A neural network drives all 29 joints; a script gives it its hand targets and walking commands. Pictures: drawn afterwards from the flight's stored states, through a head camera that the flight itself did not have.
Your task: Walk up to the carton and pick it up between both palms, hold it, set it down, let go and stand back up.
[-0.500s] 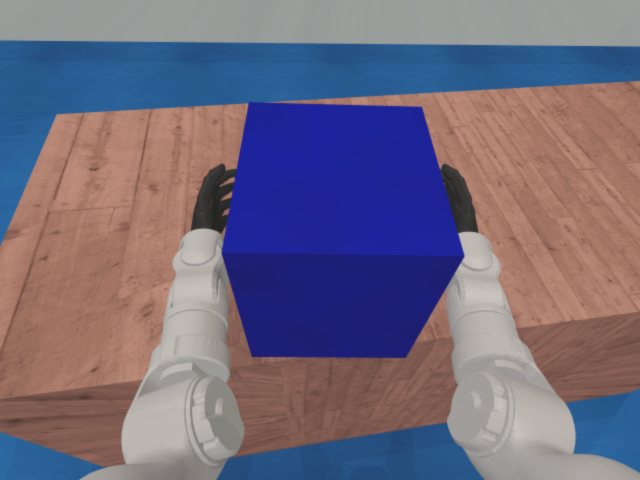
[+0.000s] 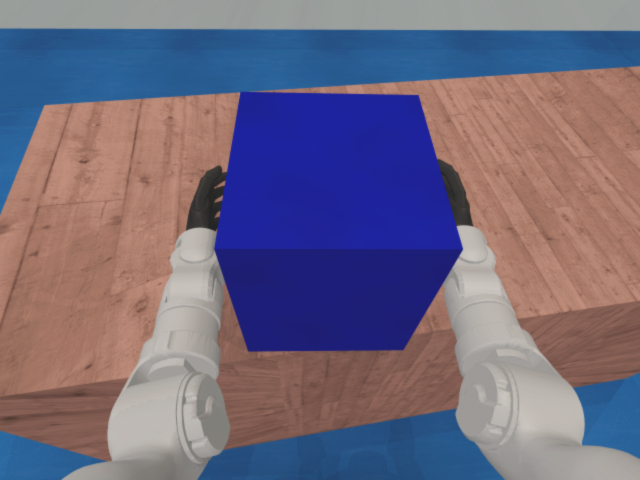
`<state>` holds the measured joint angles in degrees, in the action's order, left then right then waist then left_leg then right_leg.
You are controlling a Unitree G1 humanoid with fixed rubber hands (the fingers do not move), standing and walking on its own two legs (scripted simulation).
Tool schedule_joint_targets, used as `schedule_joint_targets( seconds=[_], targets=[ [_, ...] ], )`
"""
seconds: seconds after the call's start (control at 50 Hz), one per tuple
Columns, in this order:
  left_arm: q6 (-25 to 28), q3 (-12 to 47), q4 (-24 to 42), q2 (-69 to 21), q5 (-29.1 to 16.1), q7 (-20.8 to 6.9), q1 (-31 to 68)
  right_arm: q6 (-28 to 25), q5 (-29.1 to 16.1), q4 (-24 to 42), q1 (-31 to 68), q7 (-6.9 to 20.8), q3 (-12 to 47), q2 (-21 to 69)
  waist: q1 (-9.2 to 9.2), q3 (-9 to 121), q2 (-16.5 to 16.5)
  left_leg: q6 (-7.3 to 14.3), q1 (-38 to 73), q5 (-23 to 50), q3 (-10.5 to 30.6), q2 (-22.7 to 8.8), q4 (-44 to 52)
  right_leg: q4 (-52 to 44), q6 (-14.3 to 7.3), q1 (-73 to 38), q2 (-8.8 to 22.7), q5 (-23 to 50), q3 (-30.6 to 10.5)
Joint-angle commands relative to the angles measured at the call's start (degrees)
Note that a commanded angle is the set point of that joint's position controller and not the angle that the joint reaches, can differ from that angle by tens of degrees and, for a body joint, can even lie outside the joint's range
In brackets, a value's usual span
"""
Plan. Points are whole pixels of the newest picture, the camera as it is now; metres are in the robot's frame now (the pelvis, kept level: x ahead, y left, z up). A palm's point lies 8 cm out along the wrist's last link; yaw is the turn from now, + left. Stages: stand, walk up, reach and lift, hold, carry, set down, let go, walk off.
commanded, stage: set down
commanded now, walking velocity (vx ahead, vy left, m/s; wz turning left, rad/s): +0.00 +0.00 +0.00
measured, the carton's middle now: (328, 231) +0.41 +0.03 +0.05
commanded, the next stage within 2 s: none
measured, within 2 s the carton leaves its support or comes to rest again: neither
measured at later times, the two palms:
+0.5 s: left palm (173, 202) +0.42 +0.23 +0.09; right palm (480, 198) +0.46 -0.17 +0.09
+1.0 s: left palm (154, 167) +0.41 +0.23 +0.16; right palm (479, 166) +0.44 -0.14 +0.15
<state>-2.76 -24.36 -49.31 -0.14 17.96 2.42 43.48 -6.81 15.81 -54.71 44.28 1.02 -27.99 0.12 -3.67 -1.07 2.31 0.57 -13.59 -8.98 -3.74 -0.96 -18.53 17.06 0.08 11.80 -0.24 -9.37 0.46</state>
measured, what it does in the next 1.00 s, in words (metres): stands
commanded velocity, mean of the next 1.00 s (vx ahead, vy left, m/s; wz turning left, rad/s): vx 0.00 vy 0.00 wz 0.00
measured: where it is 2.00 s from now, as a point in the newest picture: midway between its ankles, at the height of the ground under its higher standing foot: outside the picture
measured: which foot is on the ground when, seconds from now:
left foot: down 0.00-1.00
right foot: down 0.00-1.00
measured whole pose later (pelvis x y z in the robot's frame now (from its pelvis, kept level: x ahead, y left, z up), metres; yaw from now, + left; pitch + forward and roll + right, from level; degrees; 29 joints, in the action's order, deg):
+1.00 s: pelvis -0.04 -0.03 -0.02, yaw +2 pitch +17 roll -1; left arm -12.6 4.4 -61.7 24.4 -21.9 5.4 63.5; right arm 13.4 -18.2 -59.3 63.2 -7.0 -1.6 -13.4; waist -1.9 11.5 2.0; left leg -2.2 -35.8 -7.0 1.0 -2.7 -26.3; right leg 25.7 -2.8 33.5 -2.2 -8.8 4.1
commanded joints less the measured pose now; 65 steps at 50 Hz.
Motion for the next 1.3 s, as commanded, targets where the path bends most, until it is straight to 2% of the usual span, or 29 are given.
schedule_joint_targets(
  seconds=[0.0, 0.06, 0.12, 0.16, 0.2, 0.28, 0.36, 0.42, 0.48, 0.58, 0.62, 0.66, 0.7, 0.74, 0.82, 0.92, 0.96, 1.02, 1.08, 1.12, 1.14, 1.16, 1.18, 1.22, 1.24, 1.28],
  targets=[
    [6.9, 12.3, 2.5, 9.0, -12.6, 5.8, 34.8, -0.8, -11.7, -0.3, 30.5, -2.7, 14.2, -7.3, -0.84, 38.2, -3.9, -2.8, 2.1, 15.9, -2.5, -0.4, -4.7, 1.8, 0.3, 0.5, -2.1, 11.2, 1.5],
    [11.3, 14.3, -2.2, 13.7, -18.2, 6.9, 37.0, -1.8, -16.2, 1.6, 34.0, -4.1, 17.5, -11.2, -2.11, 53.1, -3.6, -3.9, -0.7, 19.4, -2.0, 0.1, -8.8, 5.5, 0.0, -1.6, -1.8, 17.6, 0.9],
    [14.9, 14.9, -5.5, 17.6, -21.1, 6.7, 36.6, -3.9, -20.8, 2.7, 34.4, -5.5, 21.4, -14.6, -3.23, 64.1, -3.4, -5.2, -1.2, 29.1, -1.6, 0.7, -13.1, 9.0, 1.1, -4.8, -2.1, 29.2, 1.1],
    [16.4, 14.8, -7.8, 19.8, -21.8, 5.9, 35.8, -5.5, -23.0, 2.4, 34.3, -6.0, 23.0, -17.4, -2.73, 67.5, -3.5, -6.2, -0.6, 34.6, -1.3, 0.6, -15.0, 10.8, 1.6, -4.5, -2.4, 35.0, 1.5],
    [17.0, 15.1, -9.0, 20.7, -22.5, 5.2, 35.4, -6.9, -24.7, 0.8, 34.2, -6.1, 24.1, -20.1, -2.09, 67.9, -3.9, -7.1, 1.3, 38.8, -0.9, 0.3, -16.4, 11.7, 1.9, -1.9, -2.9, 37.7, 2.0],
    [15.7, 17.6, -6.0, 20.3, -25.9, 4.2, 35.9, -7.6, -28.4, -1.4, 35.8, -5.9, 25.8, -25.5, 0.09, 65.2, -5.6, -8.4, 9.2, 43.8, 0.6, -0.7, -18.0, 10.9, 1.8, 7.3, -4.5, 35.4, 3.1],
    [10.7, 21.3, 2.2, 21.0, -31.5, 3.4, 36.7, -4.6, -34.0, 1.5, 39.0, -5.4, 28.7, -29.1, 2.43, 63.3, -3.9, -7.5, 11.0, 42.0, 1.4, -0.8, -16.5, 9.3, 1.5, 7.6, -5.2, 34.9, 2.9],
    [5.0, 22.9, 5.1, 22.9, -34.3, 2.4, 37.3, -0.4, -37.4, 2.2, 41.4, -4.6, 30.8, -30.4, 2.88, 58.7, -1.8, -6.0, 11.2, 38.2, 2.2, -0.8, -15.0, 8.3, 1.7, 7.5, -4.9, 32.9, 2.8],
    [1.0, 23.1, 4.3, 24.9, -34.8, 1.2, 38.0, 3.8, -40.2, 1.8, 42.7, -3.9, 33.0, -30.0, 1.41, 52.9, -0.2, -4.3, 9.0, 31.5, 2.5, -0.5, -12.8, 7.0, 1.9, 6.5, -4.1, 28.5, 2.4],
    [-1.7, 22.0, 1.1, 30.5, -34.7, 1.8, 42.0, 9.4, -44.4, 1.4, 45.1, -2.9, 35.6, -28.0, -2.97, 48.7, 0.6, -1.5, -1.4, 17.6, 1.9, 0.5, -8.2, 6.6, 2.0, 2.3, -2.0, 16.6, 0.6],
    [-2.1, 22.7, -1.5, 31.9, -35.6, 2.7, 44.4, 11.3, -44.7, 0.5, 46.4, -2.6, 35.5, -27.2, -3.74, 46.6, 0.3, -0.5, -5.7, 10.7, 1.7, 0.5, -6.3, 6.6, 1.6, 1.8, -1.2, 9.8, -0.1],
    [-2.3, 24.2, -4.2, 32.5, -37.1, 3.4, 46.9, 13.0, -44.1, -0.4, 47.7, -2.4, 34.5, -26.6, -3.77, 44.7, -0.3, 0.3, -9.0, 4.5, 1.6, 0.5, -4.8, 6.4, 1.1, 2.4, -0.4, 3.3, -0.7],
    [-2.4, 26.0, -6.1, 32.5, -38.7, 3.9, 49.7, 14.2, -43.0, -0.8, 48.9, -2.6, 33.1, -26.3, -3.24, 44.4, -1.2, 0.5, -10.5, 1.1, 1.6, 0.5, -4.4, 6.2, 0.6, 3.8, 0.1, -1.0, -1.1],
    [-2.6, 27.6, -6.6, 32.6, -40.2, 4.2, 52.5, 14.9, -41.4, -0.1, 50.2, -3.2, 31.2, -26.5, -2.16, 46.1, -2.1, 0.3, -10.7, -0.2, 1.6, 0.5, -4.8, 6.4, 0.3, 4.5, 0.4, -1.5, -1.2],
    [-4.0, 28.7, -3.8, 33.6, -41.4, 3.8, 57.0, 15.9, -36.1, 4.3, 52.6, -6.0, 26.4, -27.7, 1.16, 53.5, -3.3, -1.3, -9.1, 2.0, 1.4, 0.9, -6.4, 7.8, 0.6, 1.9, 0.1, 8.6, -0.6],
    [-7.7, 25.5, 1.7, 34.8, -38.8, 2.5, 57.5, 17.4, -32.2, 10.6, 53.5, -9.7, 22.0, -29.5, 3.83, 61.6, -5.3, -4.1, -5.5, 11.7, 1.4, 2.0, -8.2, 9.4, 1.5, -5.2, -0.7, 25.2, 0.4],
    [-10.1, 24.3, 3.9, 35.0, -37.7, 2.4, 56.9, 18.6, -32.2, 12.5, 53.1, -10.4, 21.2, -30.2, 4.33, 62.8, -6.7, -5.1, -3.0, 15.0, 1.7, 2.1, -8.6, 9.2, 1.6, -5.9, -1.0, 27.6, 1.1],
    [-14.6, 23.7, 7.3, 34.9, -37.4, 2.9, 56.7, 21.0, -33.4, 14.0, 52.8, -10.4, 20.7, -31.3, 4.77, 61.7, -8.4, -5.8, 1.8, 17.5, 2.3, 1.9, -8.9, 7.9, 1.3, -3.9, -1.9, 25.3, 2.2],
    [-18.4, 23.8, 8.3, 34.2, -37.7, 3.3, 56.0, 23.2, -35.3, 12.8, 52.8, -9.4, 21.9, -32.1, 4.4, 56.4, -8.8, -5.6, 6.0, 18.1, 3.0, 1.1, -8.5, 6.0, 1.0, -1.5, -2.6, 20.6, 2.9],
    [-20.2, 23.4, 7.5, 33.5, -37.2, 3.2, 54.2, 24.3, -37.0, 10.3, 52.3, -8.7, 23.8, -32.0, 3.49, 51.4, -8.1, -4.9, 7.7, 18.7, 3.5, 0.7, -7.8, 4.9, 1.0, -1.4, -2.8, 18.7, 3.0],
    [-20.2, 23.7, 6.9, 35.7, -38.3, 3.3, 59.3, 25.7, -37.8, 8.1, 55.9, -8.4, 22.4, -34.3, 5.25, 48.0, -7.2, -4.3, 8.1, 13.4, 3.1, 1.0, -6.9, 4.6, 0.9, 1.5, -2.6, 13.1, 2.8],
    [-20.3, 23.9, 3.9, 35.5, -38.9, 3.3, 56.6, 26.7, -39.6, 7.0, 54.8, -7.9, 24.8, -33.5, 3.91, 44.7, -5.7, -3.4, 6.6, 9.8, 3.6, 0.7, -5.9, 3.9, 0.9, 1.7, -2.2, 9.2, 2.1],
    [-20.5, 24.5, 3.2, 34.4, -39.1, 3.1, 54.8, 27.0, -40.8, 5.3, 53.6, -7.5, 25.6, -33.0, 3.74, 41.9, -5.7, -3.0, 6.3, 8.6, 3.8, 0.5, -4.7, 3.2, 0.7, 2.2, -2.0, 7.5, 1.7],
    [-20.9, 24.5, 1.6, 33.5, -38.4, 2.6, 51.8, 27.0, -42.3, 4.1, 51.8, -6.6, 27.5, -32.3, 2.84, 39.9, -5.6, -2.5, 6.7, 9.8, 3.7, 0.4, -4.3, 2.6, 0.9, 1.8, -2.0, 8.2, 1.3],
    [-21.0, 24.0, 0.4, 33.0, -37.9, 2.2, 49.3, 26.9, -43.5, 3.9, 50.4, -6.2, 29.2, -31.9, 1.85, 39.3, -3.5, -1.9, 6.5, 12.2, 3.8, 0.4, -4.2, 2.4, 1.2, -0.3, -1.9, 10.5, 1.0],
    [-20.3, 22.6, 2.7, 33.0, -36.0, 1.4, 45.6, 25.9, -44.6, 5.7, 47.8, -5.6, 30.7, -31.6, 0.28, 40.5, -3.1, -1.6, 7.3, 15.0, 3.3, 0.6, -3.9, 2.6, 1.7, -3.7, -2.1, 14.0, 0.7]
  ],
)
